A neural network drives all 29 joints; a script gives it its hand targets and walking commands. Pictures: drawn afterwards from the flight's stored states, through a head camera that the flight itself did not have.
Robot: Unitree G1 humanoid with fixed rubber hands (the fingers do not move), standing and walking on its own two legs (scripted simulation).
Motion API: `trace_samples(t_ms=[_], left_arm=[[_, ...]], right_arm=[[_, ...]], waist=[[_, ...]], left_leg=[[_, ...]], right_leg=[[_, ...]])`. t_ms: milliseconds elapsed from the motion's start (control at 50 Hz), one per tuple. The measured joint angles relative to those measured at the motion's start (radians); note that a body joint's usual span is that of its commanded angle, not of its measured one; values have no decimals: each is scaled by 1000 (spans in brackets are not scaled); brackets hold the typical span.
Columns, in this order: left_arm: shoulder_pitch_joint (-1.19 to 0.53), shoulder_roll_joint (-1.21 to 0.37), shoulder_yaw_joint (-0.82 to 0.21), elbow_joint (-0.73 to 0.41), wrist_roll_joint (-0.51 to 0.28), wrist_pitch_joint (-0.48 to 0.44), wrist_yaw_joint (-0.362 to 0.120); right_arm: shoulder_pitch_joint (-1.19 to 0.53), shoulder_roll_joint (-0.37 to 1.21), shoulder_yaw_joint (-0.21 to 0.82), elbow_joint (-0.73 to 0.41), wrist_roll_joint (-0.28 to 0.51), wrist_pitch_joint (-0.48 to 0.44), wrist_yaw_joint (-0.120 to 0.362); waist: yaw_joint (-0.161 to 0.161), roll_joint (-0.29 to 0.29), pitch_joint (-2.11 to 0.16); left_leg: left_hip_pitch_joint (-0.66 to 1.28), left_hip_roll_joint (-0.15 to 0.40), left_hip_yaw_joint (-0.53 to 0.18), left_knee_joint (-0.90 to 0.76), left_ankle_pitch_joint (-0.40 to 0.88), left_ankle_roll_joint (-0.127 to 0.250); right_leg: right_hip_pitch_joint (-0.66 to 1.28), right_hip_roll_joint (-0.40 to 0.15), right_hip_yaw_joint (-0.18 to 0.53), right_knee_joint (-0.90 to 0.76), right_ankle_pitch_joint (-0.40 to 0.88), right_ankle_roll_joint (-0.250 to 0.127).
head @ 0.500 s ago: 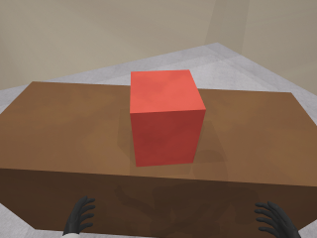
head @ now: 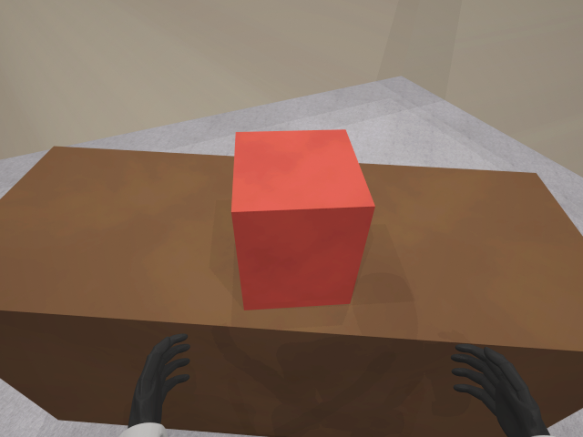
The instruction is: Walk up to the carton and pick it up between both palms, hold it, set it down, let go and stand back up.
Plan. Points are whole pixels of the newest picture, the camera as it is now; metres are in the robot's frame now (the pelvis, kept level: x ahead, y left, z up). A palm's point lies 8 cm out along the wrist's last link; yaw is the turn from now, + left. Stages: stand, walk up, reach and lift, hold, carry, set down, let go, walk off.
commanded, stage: reach and lift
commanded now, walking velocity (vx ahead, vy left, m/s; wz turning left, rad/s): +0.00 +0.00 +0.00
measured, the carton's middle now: (294, 220) +0.49 +0.03 +0.02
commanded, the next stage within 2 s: none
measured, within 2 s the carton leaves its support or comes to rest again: neither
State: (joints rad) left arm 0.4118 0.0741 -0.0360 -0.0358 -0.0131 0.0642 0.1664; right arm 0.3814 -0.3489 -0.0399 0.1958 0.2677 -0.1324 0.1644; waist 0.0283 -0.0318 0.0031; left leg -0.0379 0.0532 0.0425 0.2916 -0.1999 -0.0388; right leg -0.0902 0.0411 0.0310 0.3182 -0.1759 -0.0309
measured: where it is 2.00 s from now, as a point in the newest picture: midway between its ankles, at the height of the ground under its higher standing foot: outside the picture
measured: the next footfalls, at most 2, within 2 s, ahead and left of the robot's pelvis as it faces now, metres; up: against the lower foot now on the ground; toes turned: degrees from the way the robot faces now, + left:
none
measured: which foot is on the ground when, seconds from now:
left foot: down 0.00-1.00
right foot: down 0.00-1.00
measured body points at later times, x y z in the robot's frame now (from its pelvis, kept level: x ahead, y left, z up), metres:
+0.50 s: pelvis -0.01 +0.00 +0.00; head -0.02 +0.00 +0.45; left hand +0.24 +0.20 +0.06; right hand +0.25 -0.24 +0.06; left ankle -0.03 +0.14 -0.75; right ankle +0.00 -0.10 -0.75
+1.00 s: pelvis -0.01 +0.00 +0.00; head -0.01 +0.00 +0.45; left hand +0.30 +0.21 +0.12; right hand +0.33 -0.23 +0.11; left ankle -0.02 +0.14 -0.75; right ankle +0.00 -0.10 -0.75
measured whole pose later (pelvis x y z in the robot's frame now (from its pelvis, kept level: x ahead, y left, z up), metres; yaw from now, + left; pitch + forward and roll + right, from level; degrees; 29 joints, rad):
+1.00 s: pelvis -0.01 +0.00 +0.00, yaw -1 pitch -1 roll +0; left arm -0.18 0.11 0.14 -0.16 -0.10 0.66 0.15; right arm -0.24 -0.47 0.00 0.24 0.43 0.26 0.05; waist 0.02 0.00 0.00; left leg -0.08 0.06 0.05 0.29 -0.18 -0.04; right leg -0.13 0.04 0.04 0.30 -0.14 -0.03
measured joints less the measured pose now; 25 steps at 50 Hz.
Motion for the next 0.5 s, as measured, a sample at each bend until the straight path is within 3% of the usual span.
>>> trace_samples(t_ms=[200, 380, 500], left_arm=[[-44, -2, -30, -57, -26, 14, 25], [-187, 12, 2, -79, -57, 154, 33], [-274, 14, 52, -100, -68, 262, 14]], right_arm=[[-33, 6, 13, -40, 32, 5, -19], [-170, -3, 6, -65, 39, 116, -51], [-258, -24, 2, -64, 58, 191, -74]], waist=[[10, -2, -6], [17, 9, 0], [15, 17, 6]], left_leg=[[-7, 0, -5, 0, 8, -3], [-7, -1, 7, -21, 26, -2], [-4, 0, 9, -29, 30, -1]], right_leg=[[-10, 1, -5, 11, 1, -5], [-22, 0, 7, 5, 15, -4], [-15, 1, 9, -13, 25, -3]])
